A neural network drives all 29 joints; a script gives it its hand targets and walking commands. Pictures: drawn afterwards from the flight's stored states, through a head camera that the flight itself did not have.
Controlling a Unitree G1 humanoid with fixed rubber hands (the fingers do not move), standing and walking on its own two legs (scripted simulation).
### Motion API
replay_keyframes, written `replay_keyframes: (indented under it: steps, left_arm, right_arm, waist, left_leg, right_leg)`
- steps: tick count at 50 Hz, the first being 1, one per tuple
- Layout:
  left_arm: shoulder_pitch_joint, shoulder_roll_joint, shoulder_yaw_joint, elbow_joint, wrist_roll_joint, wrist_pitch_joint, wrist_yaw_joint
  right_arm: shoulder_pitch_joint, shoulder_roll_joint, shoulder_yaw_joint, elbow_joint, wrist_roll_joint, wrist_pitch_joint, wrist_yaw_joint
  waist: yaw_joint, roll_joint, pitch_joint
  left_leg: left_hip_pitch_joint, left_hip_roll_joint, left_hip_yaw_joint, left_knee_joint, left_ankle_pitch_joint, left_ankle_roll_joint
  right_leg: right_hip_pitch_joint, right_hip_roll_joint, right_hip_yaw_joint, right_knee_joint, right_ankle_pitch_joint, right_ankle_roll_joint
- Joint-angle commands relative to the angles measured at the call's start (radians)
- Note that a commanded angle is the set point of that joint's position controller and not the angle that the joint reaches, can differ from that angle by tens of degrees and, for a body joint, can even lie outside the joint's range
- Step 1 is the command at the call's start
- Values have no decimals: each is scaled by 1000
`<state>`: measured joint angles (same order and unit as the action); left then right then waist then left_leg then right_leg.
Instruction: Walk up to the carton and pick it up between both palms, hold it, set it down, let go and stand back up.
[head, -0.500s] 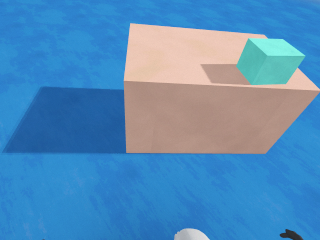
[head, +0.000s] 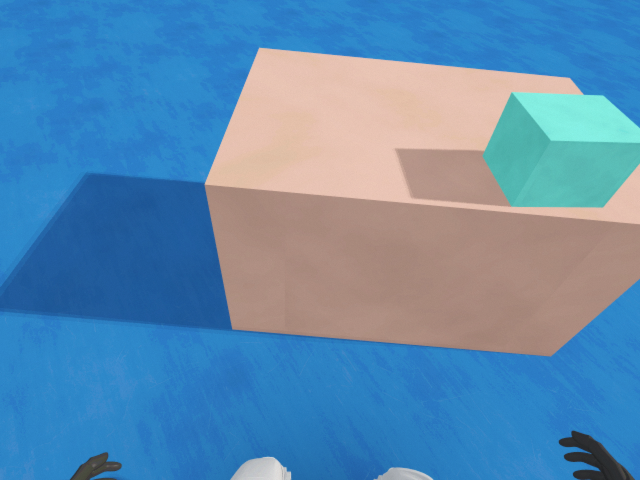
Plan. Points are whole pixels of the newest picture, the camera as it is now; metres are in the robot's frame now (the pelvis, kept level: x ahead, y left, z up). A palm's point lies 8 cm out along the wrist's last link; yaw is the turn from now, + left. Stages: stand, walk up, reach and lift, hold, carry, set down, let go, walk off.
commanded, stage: walk up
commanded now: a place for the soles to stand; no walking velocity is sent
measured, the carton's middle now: (557, 150) +0.79 -0.49 +0.00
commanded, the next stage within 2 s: none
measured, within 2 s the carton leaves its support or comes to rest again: neither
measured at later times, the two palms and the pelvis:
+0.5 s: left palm (250, 377) +0.26 +0.13 -0.07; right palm out of the picture +0.24 -0.51 -0.04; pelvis +0.15 -0.17 +0.01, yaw +2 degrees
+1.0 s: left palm (356, 343) +0.33 -0.03 -0.09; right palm out of the picture +0.35 -0.69 -0.04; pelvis +0.23 -0.34 -0.01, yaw +5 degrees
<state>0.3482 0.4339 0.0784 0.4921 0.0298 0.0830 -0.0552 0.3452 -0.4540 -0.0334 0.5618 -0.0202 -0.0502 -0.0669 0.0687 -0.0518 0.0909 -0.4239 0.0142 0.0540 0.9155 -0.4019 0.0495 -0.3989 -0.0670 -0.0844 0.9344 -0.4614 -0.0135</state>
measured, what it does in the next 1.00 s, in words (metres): steps to the right: right foot, then left foot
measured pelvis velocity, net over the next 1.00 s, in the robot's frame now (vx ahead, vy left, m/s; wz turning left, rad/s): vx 0.23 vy -0.34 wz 0.08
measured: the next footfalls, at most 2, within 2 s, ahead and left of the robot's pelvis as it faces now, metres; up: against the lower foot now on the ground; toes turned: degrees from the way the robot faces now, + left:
right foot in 0.34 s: +0.24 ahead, -0.31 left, +0.00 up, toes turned -4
left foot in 0.60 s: +0.26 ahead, -0.09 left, +0.00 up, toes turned +5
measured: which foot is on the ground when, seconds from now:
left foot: down 0.00-0.38, up 0.40-0.58, down 0.60-0.92, up 0.94-1.00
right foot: up 0.00-0.32, down 0.34-0.60, up 0.62-0.88, down 0.90-1.00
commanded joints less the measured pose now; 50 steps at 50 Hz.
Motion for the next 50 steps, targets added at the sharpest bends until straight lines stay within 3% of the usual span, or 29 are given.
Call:
replay_keyframes:
  steps: [1,2,4,6,7,10,13,14,17,18,19,20,21,25,27,28,29,30,31,33,35,37,41,43,45,46,47,48,50]
  left_arm:
    - [-201,242,104,-200,6,-6,-5]
    - [-185,244,115,-186,4,-8,-13]
    - [-53,212,110,-112,-2,-12,-22]
    - [-31,181,119,-90,0,-20,-36]
    - [-61,186,113,-95,12,-15,-35]
    - [-147,148,104,-137,22,-16,-41]
    - [-138,145,104,-110,12,-21,-48]
    - [-85,135,97,-102,3,-25,-52]
    - [6,186,121,-44,9,-36,-35]
    - [111,281,141,-41,18,-45,-22]
    - [115,361,153,-73,5,-48,-11]
    - [61,330,142,-89,-6,-52,-8]
    - [60,310,136,-89,-13,-40,6]
    - [-71,252,102,-95,16,-31,24]
    - [-154,196,66,-113,12,-27,16]
    - [-221,171,47,-117,13,-22,10]
    - [-216,88,29,-119,1,-26,5]
    - [-154,112,46,-137,11,-18,8]
    - [-159,178,84,-133,23,13,13]
    - [-158,195,93,-133,12,5,1]
    - [-85,192,100,-108,18,-4,-6]
    - [-112,144,98,-98,10,-7,-12]
    - [-79,125,95,-114,10,-5,-36]
    - [-20,169,114,-59,4,-13,-35]
    - [94,235,132,-21,18,-18,-23]
    - [34,303,134,-55,16,-34,-18]
    - [-35,304,128,-81,0,-29,-22]
    - [-62,277,116,-75,-16,-33,-18]
    - [-107,294,108,-64,-7,-31,-1]
  right_arm:
    - [192,-336,-132,-88,-37,-12,-58]
    - [131,-328,-126,-111,-39,-22,-64]
    - [55,-301,-108,-111,-25,-37,-59]
    - [-2,-295,-111,-131,-21,-49,-50]
    - [27,-280,-111,-119,-20,-58,-52]
    - [100,-280,-134,-105,-42,-48,-46]
    - [88,-296,-136,-119,-30,-28,-41]
    - [21,-291,-137,-142,-23,-30,-38]
    - [109,-242,-118,-111,-21,5,-32]
    - [144,-187,-97,-127,-16,5,-32]
    - [80,-153,-92,-174,28,4,-37]
    - [-7,-197,-96,-164,25,11,-56]
    - [-26,-241,-105,-135,37,3,-58]
    - [43,-187,-84,-51,13,-10,-50]
    - [187,-146,-74,12,17,-22,-44]
    - [297,-159,-82,48,12,-20,-50]
    - [301,-225,-109,34,-9,-19,-48]
    - [213,-333,-129,-41,-36,-19,-60]
    - [201,-331,-134,-51,-34,-5,-66]
    - [104,-318,-119,-101,-37,-24,-75]
    - [41,-305,-109,-117,-29,-30,-68]
    - [84,-257,-103,-104,-25,-44,-60]
    - [-8,-288,-133,-147,-45,-24,-52]
    - [-82,-319,-143,-167,-24,-11,-43]
    - [15,-227,-113,-142,-19,7,-40]
    - [-27,-171,-93,-188,4,10,-37]
    - [-44,-205,-101,-176,35,25,-50]
    - [-70,-222,-107,-169,35,24,-60]
    - [2,-228,-111,-79,41,8,-56]
  waist:
    - [-180,110,-1]
    - [-153,100,70]
    - [-69,150,66]
    - [-35,214,38]
    - [-54,150,27]
    - [-104,286,-15]
    - [-100,298,-29]
    - [-61,287,-37]
    - [-7,94,-124]
    - [61,-156,-196]
    - [100,-436,-231]
    - [82,-288,-187]
    - [94,-146,-162]
    - [5,-193,-23]
    - [-78,-131,-104]
    - [-143,-100,-147]
    - [-170,93,-144]
    - [-145,221,-116]
    - [-144,102,-81]
    - [-110,96,-12]
    - [-61,178,-30]
    - [-62,162,-10]
    - [-65,397,-31]
    - [10,235,-92]
    - [61,-48,-126]
    - [58,-265,-88]
    - [55,-267,-84]
    - [36,-185,-2]
    - [-2,-193,-12]
  left_leg:
    - [270,419,-887,-674,-605,184]
    - [204,409,-813,-649,-586,209]
    - [177,320,-550,-568,-375,103]
    - [123,291,-415,-519,-131,160]
    - [96,297,-419,-496,-36,171]
    - [268,241,-279,-363,280,169]
    - [124,217,-198,-326,288,129]
    - [48,250,-256,-338,149,134]
    - [-92,128,-18,-38,136,57]
    - [-197,75,11,236,26,-17]
    - [-323,-80,-18,459,-318,-27]
    - [-348,-20,-148,547,-287,-29]
    - [-352,-6,-169,558,-216,-21]
    - [-129,53,-69,129,-249,-18]
    - [155,18,13,-122,1,-22]
    - [303,2,4,-194,150,5]
    - [474,145,-274,-369,93,19]
    - [428,423,-762,-544,101,121]
    - [296,464,-849,-564,-142,236]
    - [210,405,-668,-514,-131,254]
    - [196,319,-448,-420,78,193]
    - [174,321,-407,-374,435,202]
    - [23,250,-225,-314,222,123]
    - [-137,187,-150,-263,6,62]
    - [-242,113,-41,29,-110,20]
    - [-296,3,17,207,-233,-49]
    - [-221,-12,-65,349,-339,-44]
    - [-219,12,-103,426,-295,-26]
    - [-170,41,-134,346,-277,-11]
  right_leg:
    - [-504,-14,245,312,-91,-11]
    - [-513,-30,231,353,-72,2]
    - [-435,-25,235,321,18,8]
    - [-345,-37,195,306,70,19]
    - [-309,-30,174,304,93,13]
    - [-345,-76,115,114,82,8]
    - [-113,-36,40,-52,129,-15]
    - [-22,-32,53,-86,187,-36]
    - [333,67,-39,-282,165,-89]
    - [421,-104,259,-337,131,-141]
    - [408,-303,637,-580,107,-274]
    - [366,-324,674,-613,59,-350]
    - [359,-285,539,-536,155,-305]
    - [141,-220,311,-403,480,-266]
    - [27,-169,174,-295,605,-204]
    - [-86,-173,164,-190,489,-163]
    - [-320,-90,86,36,214,-70]
    - [-454,61,87,181,-175,-15]
    - [-386,1,202,294,-178,-2]
    - [-382,-24,255,378,-69,23]
    - [-329,-42,235,312,-10,22]
    - [-304,-23,178,265,-2,4]
    - [-76,-66,117,-29,88,14]
    - [245,11,4,-154,144,-22]
    - [391,58,6,-236,107,-53]
    - [251,-179,386,-489,61,-163]
    - [99,-300,631,-623,-126,-280]
    - [52,-318,667,-663,-111,-323]
    - [77,-253,483,-525,69,-262]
